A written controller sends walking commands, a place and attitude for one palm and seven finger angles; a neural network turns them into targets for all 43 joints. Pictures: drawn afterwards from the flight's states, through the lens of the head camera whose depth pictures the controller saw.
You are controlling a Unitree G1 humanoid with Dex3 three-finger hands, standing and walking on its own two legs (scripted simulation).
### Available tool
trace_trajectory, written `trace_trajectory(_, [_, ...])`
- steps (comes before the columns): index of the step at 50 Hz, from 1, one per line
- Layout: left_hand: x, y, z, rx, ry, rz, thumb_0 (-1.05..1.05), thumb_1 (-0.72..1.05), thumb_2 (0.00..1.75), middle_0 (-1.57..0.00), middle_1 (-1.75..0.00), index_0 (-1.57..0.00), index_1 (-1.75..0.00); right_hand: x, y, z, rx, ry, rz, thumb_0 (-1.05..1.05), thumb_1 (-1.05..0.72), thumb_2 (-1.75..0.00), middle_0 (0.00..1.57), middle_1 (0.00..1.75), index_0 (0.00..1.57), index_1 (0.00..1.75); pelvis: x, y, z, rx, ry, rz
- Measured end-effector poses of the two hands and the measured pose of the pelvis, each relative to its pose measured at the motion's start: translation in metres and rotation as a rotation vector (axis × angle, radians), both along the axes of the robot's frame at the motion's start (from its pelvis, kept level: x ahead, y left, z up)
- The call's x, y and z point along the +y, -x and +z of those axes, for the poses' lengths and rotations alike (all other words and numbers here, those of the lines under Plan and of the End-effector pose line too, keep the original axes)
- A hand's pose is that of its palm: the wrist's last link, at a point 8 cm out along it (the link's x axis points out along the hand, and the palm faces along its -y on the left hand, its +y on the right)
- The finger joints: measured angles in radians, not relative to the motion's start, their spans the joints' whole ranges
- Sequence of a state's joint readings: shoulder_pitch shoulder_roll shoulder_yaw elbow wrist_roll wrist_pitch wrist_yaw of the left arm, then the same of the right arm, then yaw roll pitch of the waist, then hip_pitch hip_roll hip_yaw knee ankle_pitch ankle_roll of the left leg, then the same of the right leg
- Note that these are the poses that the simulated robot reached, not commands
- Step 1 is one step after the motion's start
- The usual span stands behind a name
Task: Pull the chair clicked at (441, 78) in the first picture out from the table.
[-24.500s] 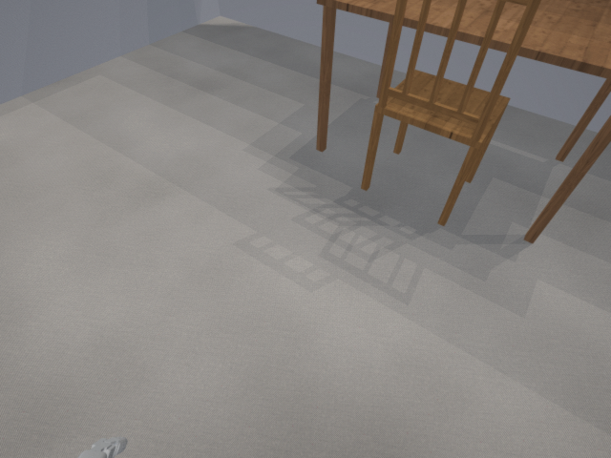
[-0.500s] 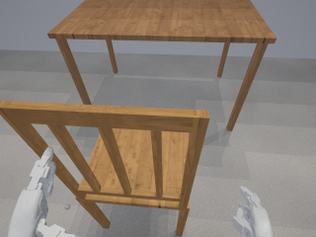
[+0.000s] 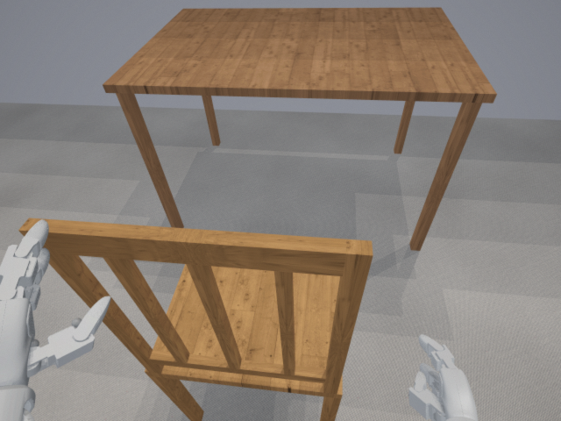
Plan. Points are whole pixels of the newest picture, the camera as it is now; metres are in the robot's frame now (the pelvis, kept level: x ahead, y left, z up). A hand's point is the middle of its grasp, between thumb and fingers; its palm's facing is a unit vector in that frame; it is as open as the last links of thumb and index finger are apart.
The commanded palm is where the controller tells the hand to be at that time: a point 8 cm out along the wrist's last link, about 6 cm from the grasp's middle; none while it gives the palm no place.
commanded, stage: draw the hand back to the body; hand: left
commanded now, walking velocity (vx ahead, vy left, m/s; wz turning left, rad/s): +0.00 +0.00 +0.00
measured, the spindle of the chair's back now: (220, 323) +0.27 +0.14 -0.04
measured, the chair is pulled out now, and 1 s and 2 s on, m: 0.63 0.62 0.62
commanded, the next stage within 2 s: step back with the hand held close in 0.48 s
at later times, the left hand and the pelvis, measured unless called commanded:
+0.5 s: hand (58, 304) +0.18 +0.27 +0.16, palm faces +0.49 -0.77 -0.41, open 7.4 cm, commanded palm +0.14 +0.30 +0.18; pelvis +0.00 +0.00 +0.01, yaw +0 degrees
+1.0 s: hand (49, 313) +0.17 +0.26 +0.16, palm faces +0.38 -0.76 -0.53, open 7.4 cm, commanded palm +0.11 +0.31 +0.18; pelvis -0.03 +0.01 +0.01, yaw -1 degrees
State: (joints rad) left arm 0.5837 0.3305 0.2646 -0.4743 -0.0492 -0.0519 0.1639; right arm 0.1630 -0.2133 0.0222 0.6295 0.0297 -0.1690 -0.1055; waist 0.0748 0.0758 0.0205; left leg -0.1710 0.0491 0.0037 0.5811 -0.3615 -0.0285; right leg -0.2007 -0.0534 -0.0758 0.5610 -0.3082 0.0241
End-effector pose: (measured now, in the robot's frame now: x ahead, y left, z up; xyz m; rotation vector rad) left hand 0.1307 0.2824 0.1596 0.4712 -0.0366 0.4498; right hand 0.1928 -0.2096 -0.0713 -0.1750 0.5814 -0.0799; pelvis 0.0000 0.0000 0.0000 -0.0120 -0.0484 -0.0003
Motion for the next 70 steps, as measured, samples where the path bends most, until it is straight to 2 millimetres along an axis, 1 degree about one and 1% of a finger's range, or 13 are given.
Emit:
trace_trajectory(2, [0.004, -0.004, 0.006, -0.012, -0.016, 0.006, 0.00, 0.48, 0.69, -0.15, -0.22, -0.15, -0.22, -0.001, -0.001, 0.000, 0.011, 0.003, 0.001, 0.01, -0.91, -0.90, 0.20, 0.30, 0.20, 0.30, 0.000, -0.002, 0.002, -0.002, 0.001, -0.001])
trace_trajectory(8, [0.014, -0.007, 0.017, -0.018, -0.041, 0.040, 0.01, 0.69, 0.80, -0.22, -0.28, -0.18, -0.26, -0.004, -0.003, -0.003, 0.045, 0.014, 0.008, 0.01, -0.91, -0.90, 0.20, 0.30, 0.20, 0.30, 0.001, -0.007, 0.005, -0.010, 0.003, -0.002])
trace_trajectory(14, [0.016, -0.007, 0.018, -0.040, -0.021, 0.062, 0.01, 0.83, 0.86, -0.24, -0.32, -0.20, -0.29, -0.004, -0.004, -0.004, 0.068, 0.014, 0.013, 0.01, -0.91, -0.90, 0.20, 0.30, 0.20, 0.30, 0.002, -0.007, 0.007, -0.012, 0.000, -0.002])
trace_trajectory(20, [0.015, -0.007, 0.017, -0.049, -0.009, 0.061, 0.01, 0.88, 0.88, -0.23, -0.32, -0.21, -0.30, -0.003, -0.004, -0.002, 0.068, 0.012, 0.018, 0.01, -0.91, -0.90, 0.20, 0.30, 0.20, 0.30, 0.001, -0.005, 0.008, -0.016, -0.001, -0.002])
trace_trajectory(31, [0.014, -0.007, 0.017, -0.045, -0.006, 0.050, 0.02, 0.89, 0.89, -0.21, -0.30, -0.21, -0.30, -0.002, -0.001, 0.001, 0.052, 0.007, 0.020, 0.01, -0.91, -0.90, 0.20, 0.30, 0.20, 0.30, 0.001, -0.001, 0.009, -0.025, -0.001, -0.003])
trace_trajectory(34, [0.019, -0.009, 0.018, -0.046, -0.013, 0.042, 0.02, 0.89, 0.89, -0.24, -0.32, -0.21, -0.30, -0.003, 0.002, 0.000, 0.064, 0.011, 0.017, 0.01, -0.91, -0.90, 0.20, 0.30, 0.20, 0.30, 0.001, 0.002, 0.009, -0.009, 0.005, -0.007])
trace_trajectory(39, [0.023, -0.014, 0.019, -0.031, -0.040, 0.030, 0.02, 0.89, 0.89, -0.24, -0.33, -0.21, -0.30, -0.005, 0.013, -0.001, 0.085, 0.018, -0.012, 0.01, -0.91, -0.90, 0.20, 0.30, 0.20, 0.30, 0.006, 0.012, 0.009, 0.021, 0.003, -0.020])
trace_trajectory(46, [0.015, -0.008, 0.026, 0.000, -0.099, -0.049, 0.02, 0.90, 0.89, -0.21, -0.31, -0.21, -0.30, -0.006, 0.038, -0.010, 0.126, -0.004, -0.071, 0.01, -0.91, -0.90, 0.20, 0.30, 0.20, 0.30, 0.012, 0.025, 0.007, 0.049, -0.007, -0.025])
trace_trajectory(52, [0.017, 0.008, 0.030, -0.013, -0.137, -0.063, 0.01, 0.89, 0.89, -0.21, -0.30, -0.21, -0.30, -0.008, 0.062, -0.015, 0.151, -0.012, -0.100, 0.01, -0.91, -0.90, 0.20, 0.30, 0.20, 0.30, 0.010, 0.039, 0.004, 0.061, -0.007, -0.022])
trace_trajectory(57, [0.020, 0.026, 0.026, -0.026, -0.130, -0.046, 0.01, 0.89, 0.89, -0.21, -0.30, -0.21, -0.30, -0.013, 0.080, -0.016, 0.151, 0.008, -0.105, 0.01, -0.91, -0.90, 0.20, 0.30, 0.20, 0.30, 0.010, 0.053, 0.001, 0.067, -0.002, -0.021])
trace_trajectory(62, [0.024, 0.039, 0.022, -0.056, -0.114, -0.049, 0.01, 0.89, 0.89, -0.21, -0.30, -0.21, -0.30, -0.016, 0.096, -0.013, 0.145, 0.049, -0.108, 0.01, -0.91, -0.90, 0.20, 0.30, 0.20, 0.30, 0.015, 0.066, -0.001, 0.068, 0.000, -0.021])
trace_trajectory(66, [0.029, 0.046, 0.024, -0.093, -0.128, -0.048, 0.01, 0.89, 0.89, -0.21, -0.30, -0.21, -0.30, -0.014, 0.106, -0.009, 0.132, 0.066, -0.107, 0.01, -0.91, -0.90, 0.20, 0.30, 0.20, 0.30, 0.016, 0.072, -0.002, 0.068, 0.003, -0.016])
trace_trajectory(70, [0.032, 0.051, 0.028, -0.128, -0.148, -0.043, 0.01, 0.89, 0.89, -0.21, -0.30, -0.21, -0.30, -0.010, 0.111, -0.007, 0.113, 0.060, -0.096, 0.01, -0.91, -0.90, 0.20, 0.30, 0.20, 0.30, 0.015, 0.076, -0.004, 0.063, 0.005, -0.013])
